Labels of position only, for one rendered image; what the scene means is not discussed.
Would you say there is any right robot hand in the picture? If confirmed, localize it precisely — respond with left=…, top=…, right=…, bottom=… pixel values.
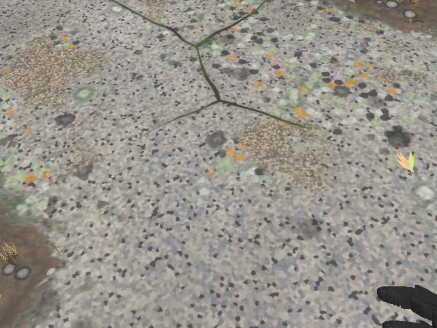
left=377, top=285, right=437, bottom=328

